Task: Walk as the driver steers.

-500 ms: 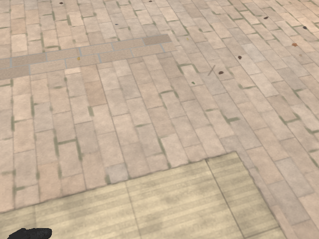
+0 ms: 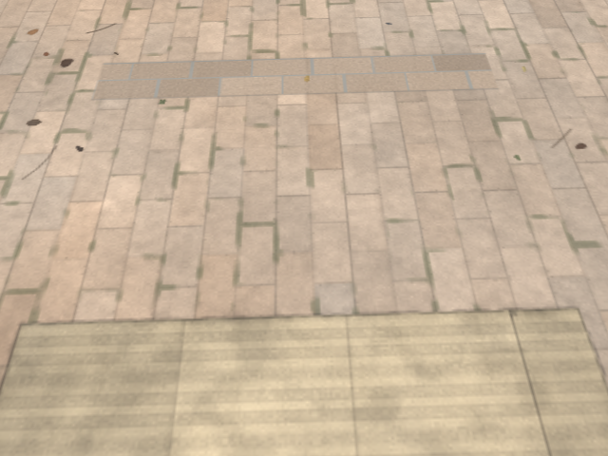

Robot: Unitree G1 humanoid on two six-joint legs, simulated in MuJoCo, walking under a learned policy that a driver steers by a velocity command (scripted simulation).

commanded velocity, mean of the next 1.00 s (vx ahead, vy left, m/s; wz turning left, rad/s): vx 0.00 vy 0.00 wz -0.14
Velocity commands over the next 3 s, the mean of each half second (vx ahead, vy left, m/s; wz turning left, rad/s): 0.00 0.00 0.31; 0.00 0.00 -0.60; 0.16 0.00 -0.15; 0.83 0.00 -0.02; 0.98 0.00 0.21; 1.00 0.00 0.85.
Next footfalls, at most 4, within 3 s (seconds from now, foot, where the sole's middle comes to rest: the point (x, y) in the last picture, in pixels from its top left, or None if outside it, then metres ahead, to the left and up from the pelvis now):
0.14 left None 0.05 0.15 -0.78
0.62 right None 0.04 -0.07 -0.78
1.06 left None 0.11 0.16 -0.78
1.38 right None -0.01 -0.06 -0.77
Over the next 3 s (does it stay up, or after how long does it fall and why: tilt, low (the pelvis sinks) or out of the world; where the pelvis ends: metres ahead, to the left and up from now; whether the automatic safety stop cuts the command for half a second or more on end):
stays up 1.19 -0.08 -0.02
